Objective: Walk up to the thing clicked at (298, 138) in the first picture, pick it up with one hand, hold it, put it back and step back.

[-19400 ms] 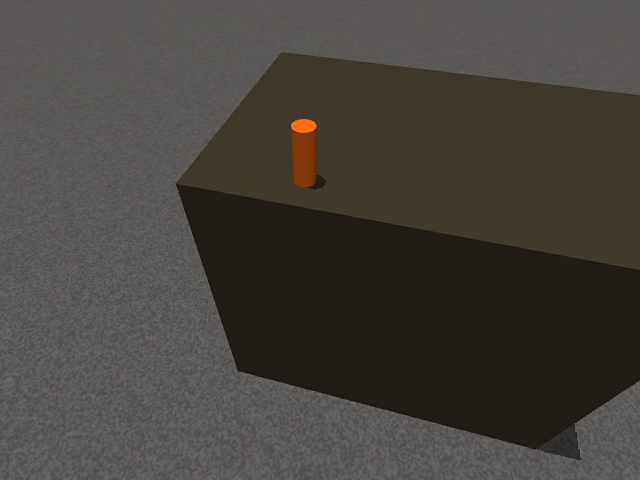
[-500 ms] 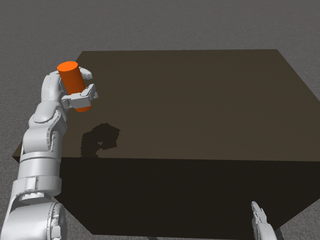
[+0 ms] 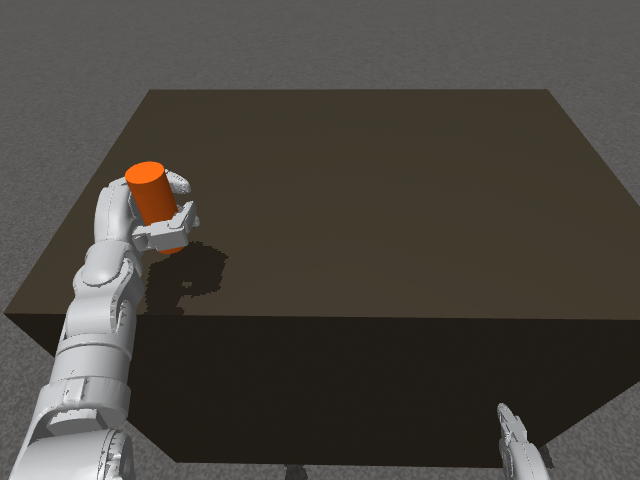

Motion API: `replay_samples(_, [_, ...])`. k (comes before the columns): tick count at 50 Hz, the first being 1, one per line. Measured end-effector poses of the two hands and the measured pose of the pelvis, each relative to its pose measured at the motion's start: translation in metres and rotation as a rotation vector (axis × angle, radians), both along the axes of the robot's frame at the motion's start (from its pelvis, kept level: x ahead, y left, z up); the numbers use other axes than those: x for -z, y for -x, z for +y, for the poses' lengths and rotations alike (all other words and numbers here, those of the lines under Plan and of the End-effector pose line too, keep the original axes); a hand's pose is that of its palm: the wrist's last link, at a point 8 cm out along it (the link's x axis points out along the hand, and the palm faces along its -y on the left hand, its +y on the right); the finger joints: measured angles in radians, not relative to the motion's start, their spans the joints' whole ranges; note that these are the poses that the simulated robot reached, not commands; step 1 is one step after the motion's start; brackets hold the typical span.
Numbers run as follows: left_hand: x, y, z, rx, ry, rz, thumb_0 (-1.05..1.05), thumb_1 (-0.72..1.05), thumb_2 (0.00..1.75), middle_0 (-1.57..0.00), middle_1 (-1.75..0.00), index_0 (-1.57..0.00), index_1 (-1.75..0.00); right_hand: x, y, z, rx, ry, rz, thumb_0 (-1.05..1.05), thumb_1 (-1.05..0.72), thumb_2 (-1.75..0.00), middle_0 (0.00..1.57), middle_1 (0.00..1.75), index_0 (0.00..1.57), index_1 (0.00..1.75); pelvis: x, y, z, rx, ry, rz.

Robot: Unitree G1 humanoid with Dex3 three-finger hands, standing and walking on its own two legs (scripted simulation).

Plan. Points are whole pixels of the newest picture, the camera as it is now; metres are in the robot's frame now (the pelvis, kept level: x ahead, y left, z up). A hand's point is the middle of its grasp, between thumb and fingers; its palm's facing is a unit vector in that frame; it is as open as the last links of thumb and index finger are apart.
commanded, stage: lower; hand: left
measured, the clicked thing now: (159, 210) +0.42 +0.19 +0.15
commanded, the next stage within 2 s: loosen in 0.76 s
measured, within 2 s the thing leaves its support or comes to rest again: rests again in 0.72 s
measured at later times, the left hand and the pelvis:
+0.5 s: hand (181, 235) +0.42 +0.17 +0.10, palm faces +0.09 -1.00 -0.02, open 5.4 cm; pelvis +0.00 +0.00 -0.01, yaw +0 degrees
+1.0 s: hand (183, 248) +0.41 +0.17 +0.08, palm faces +0.08 -1.00 -0.01, open 5.4 cm; pelvis +0.00 +0.01 -0.02, yaw +0 degrees
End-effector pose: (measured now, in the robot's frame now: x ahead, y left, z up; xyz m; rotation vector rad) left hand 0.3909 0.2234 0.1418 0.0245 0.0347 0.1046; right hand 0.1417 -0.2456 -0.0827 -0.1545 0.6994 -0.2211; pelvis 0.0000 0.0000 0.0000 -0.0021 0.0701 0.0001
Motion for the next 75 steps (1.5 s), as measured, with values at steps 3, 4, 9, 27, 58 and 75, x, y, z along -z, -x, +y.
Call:
replay_samples(3, [0.005, 0.0, 0.0, 0.0, 0.008, 0.0, 0.0, 0.13, 1.19, -1.0, -1.19, -1.01, -1.16, 0.001, 0.001, 0.0, 0.003, -0.001, 0.014, -0.01, 0.52, -0.06, 0.05, 0.05, 0.05, 0.05, 0.0, 0.0, 0.0, 0.001, 0.0, 0.002])
replay_samples(4, [0.007, 0.0, 0.0, 0.0, 0.007, 0.001, 0.0, 0.13, 1.19, -1.0, -1.19, -1.01, -1.16, 0.001, 0.001, 0.0, 0.004, -0.002, 0.018, -0.01, 0.52, -0.06, 0.05, 0.05, 0.05, 0.05, 0.0, 0.001, 0.0, 0.001, 0.001, 0.003])
replay_samples(9, [0.018, 0.001, 0.0, 0.002, -0.004, 0.014, 0.0, 0.13, 1.19, -1.0, -1.19, -1.01, -1.16, 0.003, 0.003, 0.0, 0.006, -0.003, 0.034, -0.01, 0.52, -0.06, 0.05, 0.05, 0.05, 0.05, 0.001, 0.002, 0.0, 0.003, 0.001, 0.01])
replay_samples(27, [0.039, 0.0, 0.001, 0.017, 0.004, 0.007, 0.0, 0.13, 1.19, -1.0, -1.19, -1.01, -1.16, 0.003, 0.007, 0.0, 0.024, 0.01, 0.054, -0.01, 0.51, -0.06, 0.05, 0.05, 0.05, 0.05, 0.006, 0.004, 0.003, 0.006, 0.006, 0.039])
replay_samples(58, [0.06, 0.004, 0.004, 0.011, 0.026, -0.024, 0.0, 0.11, 0.95, -1.04, -1.12, -1.06, -1.08, 0.004, 0.008, 0.007, 0.003, 0.011, 0.035, -0.01, 0.48, -0.06, 0.06, 0.05, 0.05, 0.05, 0.019, 0.005, 0.006, 0.007, 0.01, 0.071])
replay_samples(75, [0.057, 0.001, 0.004, 0.007, 0.026, -0.033, 0.01, 0.12, 0.7, -1.05, -0.96, -1.06, -0.93, 0.004, 0.012, 0.006, 0.007, 0.015, 0.035, -0.01, 0.48, -0.05, 0.06, 0.05, 0.05, 0.05, 0.021, 0.007, 0.006, 0.009, 0.009, 0.075])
